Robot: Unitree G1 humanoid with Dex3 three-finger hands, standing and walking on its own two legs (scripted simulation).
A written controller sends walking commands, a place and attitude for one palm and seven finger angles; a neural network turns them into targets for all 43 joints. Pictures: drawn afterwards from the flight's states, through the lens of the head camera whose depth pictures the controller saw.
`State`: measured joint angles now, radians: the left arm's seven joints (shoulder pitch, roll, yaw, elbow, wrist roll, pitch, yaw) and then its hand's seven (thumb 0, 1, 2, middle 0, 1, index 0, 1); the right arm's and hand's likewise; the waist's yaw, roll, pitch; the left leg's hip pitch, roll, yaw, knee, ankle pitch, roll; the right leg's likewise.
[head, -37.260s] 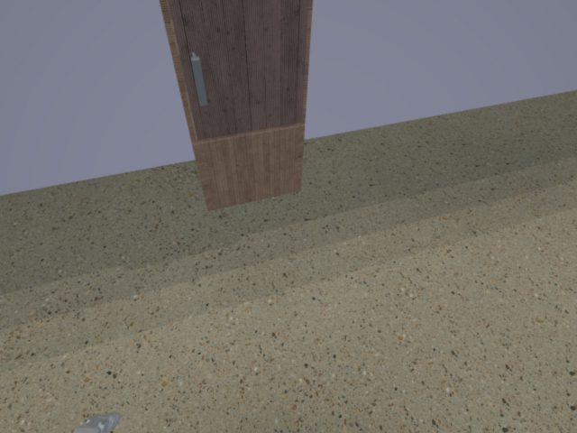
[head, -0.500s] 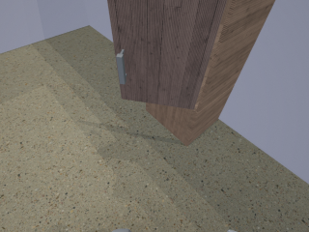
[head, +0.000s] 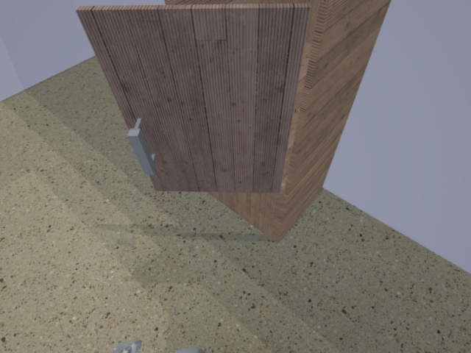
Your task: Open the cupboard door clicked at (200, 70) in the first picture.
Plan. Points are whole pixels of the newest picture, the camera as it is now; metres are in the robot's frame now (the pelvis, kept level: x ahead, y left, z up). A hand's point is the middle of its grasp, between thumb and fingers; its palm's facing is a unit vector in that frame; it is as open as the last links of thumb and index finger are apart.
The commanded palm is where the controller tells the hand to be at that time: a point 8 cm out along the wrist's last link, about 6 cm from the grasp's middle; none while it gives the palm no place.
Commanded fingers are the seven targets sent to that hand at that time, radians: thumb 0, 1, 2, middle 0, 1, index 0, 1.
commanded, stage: come to a stop and stand still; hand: left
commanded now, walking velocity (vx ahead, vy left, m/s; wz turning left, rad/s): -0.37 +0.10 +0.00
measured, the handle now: (144, 147) +0.61 +0.27 -0.09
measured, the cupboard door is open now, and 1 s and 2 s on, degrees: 38 38 38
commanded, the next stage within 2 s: look again from close up in 0.94 s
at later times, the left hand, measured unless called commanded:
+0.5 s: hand out of the picture +0.10 +0.22 -0.17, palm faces +0.01 -0.97 -0.26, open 7.3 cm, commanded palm none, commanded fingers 0.00 0.90 0.90 -0.20 -0.30 -0.20 -0.30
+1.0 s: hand out of the picture +0.04 +0.15 -0.17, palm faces +0.01 -0.98 -0.18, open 7.3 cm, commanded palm none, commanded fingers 0.00 0.90 0.90 -0.20 -0.30 -0.20 -0.30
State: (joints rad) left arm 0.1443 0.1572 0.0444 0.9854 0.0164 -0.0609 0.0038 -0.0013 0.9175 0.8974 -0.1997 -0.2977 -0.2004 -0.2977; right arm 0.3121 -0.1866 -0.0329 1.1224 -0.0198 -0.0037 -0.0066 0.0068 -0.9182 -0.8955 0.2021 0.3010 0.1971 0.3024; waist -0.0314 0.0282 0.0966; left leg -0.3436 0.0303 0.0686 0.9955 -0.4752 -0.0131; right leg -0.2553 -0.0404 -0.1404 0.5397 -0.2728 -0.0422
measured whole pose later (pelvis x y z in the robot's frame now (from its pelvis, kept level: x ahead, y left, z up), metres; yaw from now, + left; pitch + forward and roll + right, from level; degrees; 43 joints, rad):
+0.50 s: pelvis +0.03 +0.01 -0.01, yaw -3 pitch +0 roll -1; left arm 0.18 0.21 0.06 0.98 0.01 0.06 0.02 0.00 0.92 0.90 -0.20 -0.30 -0.20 -0.30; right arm 0.09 -0.20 -0.04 0.97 -0.03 0.03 -0.04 0.00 -0.91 -0.90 0.21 0.30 0.20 0.30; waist 0.01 0.02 0.10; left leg -0.38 0.07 0.07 0.54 -0.16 -0.01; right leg -0.32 -0.01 -0.03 0.84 -0.51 0.01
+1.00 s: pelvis +0.01 -0.02 +0.01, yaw -1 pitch -1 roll +0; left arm 0.22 0.17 0.02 1.10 0.00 0.02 0.01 0.00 0.93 0.90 -0.20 -0.30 -0.20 -0.30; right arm 0.24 -0.15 0.00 1.13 -0.02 0.01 -0.03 0.01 -0.91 -0.90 0.20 0.30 0.20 0.30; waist 0.00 -0.01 0.05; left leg -0.17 0.02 0.01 0.43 -0.24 -0.01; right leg -0.14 0.02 -0.07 0.41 -0.26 -0.04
